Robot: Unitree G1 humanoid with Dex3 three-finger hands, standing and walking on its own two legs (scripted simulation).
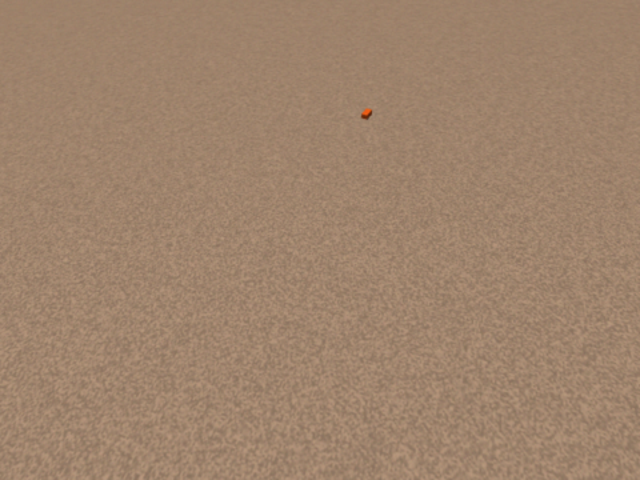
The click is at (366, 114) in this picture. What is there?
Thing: small brick
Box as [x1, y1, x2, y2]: [361, 109, 371, 119]
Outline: 370,109 366,109 361,114 361,117 366,119 371,113
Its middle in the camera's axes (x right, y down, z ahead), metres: +0.29 -0.70 +2.21
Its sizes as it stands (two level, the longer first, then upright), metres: 0.065 0.034 0.026
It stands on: the floor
